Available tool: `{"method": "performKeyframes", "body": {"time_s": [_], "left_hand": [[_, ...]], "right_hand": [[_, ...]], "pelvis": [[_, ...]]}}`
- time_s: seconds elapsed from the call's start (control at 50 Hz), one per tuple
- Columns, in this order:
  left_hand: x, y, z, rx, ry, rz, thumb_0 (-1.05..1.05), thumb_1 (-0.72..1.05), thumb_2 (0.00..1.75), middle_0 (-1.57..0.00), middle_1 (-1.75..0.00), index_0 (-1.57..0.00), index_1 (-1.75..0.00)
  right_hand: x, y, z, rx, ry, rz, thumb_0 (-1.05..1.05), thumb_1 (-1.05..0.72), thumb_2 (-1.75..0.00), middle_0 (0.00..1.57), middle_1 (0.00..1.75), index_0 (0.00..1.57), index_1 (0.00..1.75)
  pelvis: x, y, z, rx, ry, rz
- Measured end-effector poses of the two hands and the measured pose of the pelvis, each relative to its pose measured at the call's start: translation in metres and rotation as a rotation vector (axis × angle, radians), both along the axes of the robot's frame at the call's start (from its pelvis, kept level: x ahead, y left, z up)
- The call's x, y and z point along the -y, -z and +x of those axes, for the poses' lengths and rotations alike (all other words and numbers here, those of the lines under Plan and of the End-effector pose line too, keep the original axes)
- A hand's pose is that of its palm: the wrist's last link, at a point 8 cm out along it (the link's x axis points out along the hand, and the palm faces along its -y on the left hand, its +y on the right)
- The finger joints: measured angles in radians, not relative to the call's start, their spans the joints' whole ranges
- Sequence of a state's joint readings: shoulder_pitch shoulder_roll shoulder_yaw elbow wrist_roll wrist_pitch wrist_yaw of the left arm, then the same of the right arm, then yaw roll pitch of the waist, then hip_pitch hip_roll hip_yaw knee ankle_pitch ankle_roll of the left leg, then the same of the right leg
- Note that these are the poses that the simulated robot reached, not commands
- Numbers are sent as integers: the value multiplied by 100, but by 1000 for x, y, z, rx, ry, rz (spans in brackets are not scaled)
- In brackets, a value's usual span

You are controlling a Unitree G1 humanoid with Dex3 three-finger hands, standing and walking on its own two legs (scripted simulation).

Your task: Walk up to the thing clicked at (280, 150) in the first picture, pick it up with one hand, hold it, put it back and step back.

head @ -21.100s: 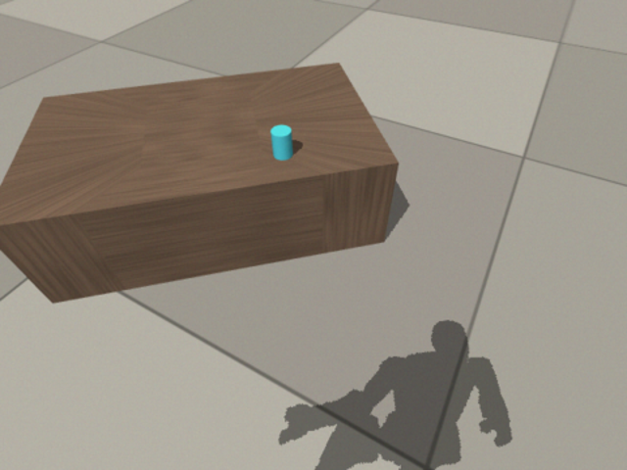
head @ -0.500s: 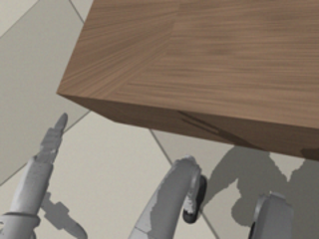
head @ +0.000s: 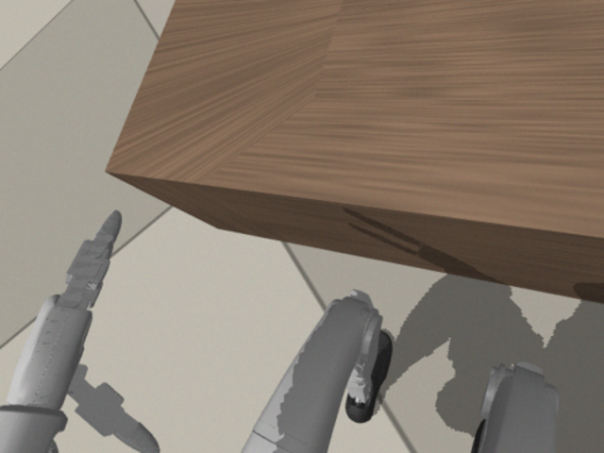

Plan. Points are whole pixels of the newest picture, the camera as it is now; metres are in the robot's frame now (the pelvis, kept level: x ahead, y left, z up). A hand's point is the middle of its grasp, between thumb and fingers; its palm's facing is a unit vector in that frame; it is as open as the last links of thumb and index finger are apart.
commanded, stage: open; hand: right
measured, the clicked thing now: out of the picture +0.57 -0.22 -0.07
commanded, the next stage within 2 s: withdraw in 0.12 s
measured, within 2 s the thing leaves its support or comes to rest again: neither
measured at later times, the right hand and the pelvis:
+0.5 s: hand out of the picture +0.57 -0.24 -0.02, palm faces +0.27 +0.96 -0.02, open 12.1 cm; pelvis +0.00 +0.00 +0.00, yaw +0 degrees
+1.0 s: hand out of the picture +0.56 -0.31 +0.03, palm faces +0.32 +0.92 -0.20, open 15.6 cm; pelvis +0.01 -0.01 +0.07, yaw +0 degrees
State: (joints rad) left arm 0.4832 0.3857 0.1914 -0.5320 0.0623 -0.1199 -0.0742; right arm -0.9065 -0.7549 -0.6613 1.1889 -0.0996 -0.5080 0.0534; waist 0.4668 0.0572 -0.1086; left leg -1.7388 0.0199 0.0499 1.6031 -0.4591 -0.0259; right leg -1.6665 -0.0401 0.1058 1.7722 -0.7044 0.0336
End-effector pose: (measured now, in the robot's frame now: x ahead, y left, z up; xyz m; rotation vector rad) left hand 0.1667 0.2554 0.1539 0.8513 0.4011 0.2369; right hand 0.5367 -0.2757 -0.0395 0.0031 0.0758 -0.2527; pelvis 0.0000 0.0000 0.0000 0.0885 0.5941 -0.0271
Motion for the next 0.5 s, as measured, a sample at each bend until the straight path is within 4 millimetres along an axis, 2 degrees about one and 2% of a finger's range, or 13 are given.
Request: {"method": "performKeyframes", "body": {"time_s": [0.14,0.36,0.5], "left_hand": [[5,3,0,4,7,-20,-1,-55,7,-7,-5,-7,-6],[2,1,1,3,9,-3,-1,-55,7,-7,-4,-7,-6],[2,3,-1,-5,-9,-30,-1,-54,7,-7,-4,-6,-6]], "right_hand": [[0,-1,2,-6,-8,-3,-1,43,-42,83,65,86,66],[0,1,2,6,-5,4,-1,31,-39,70,55,71,56],[14,-17,2,31,22,-22,-1,23,-42,61,52,62,53]], "pelvis": [[1,2,0,-2,1,-1],[1,3,0,-5,2,-1],[1,-1,0,5,-3,-3]]}}
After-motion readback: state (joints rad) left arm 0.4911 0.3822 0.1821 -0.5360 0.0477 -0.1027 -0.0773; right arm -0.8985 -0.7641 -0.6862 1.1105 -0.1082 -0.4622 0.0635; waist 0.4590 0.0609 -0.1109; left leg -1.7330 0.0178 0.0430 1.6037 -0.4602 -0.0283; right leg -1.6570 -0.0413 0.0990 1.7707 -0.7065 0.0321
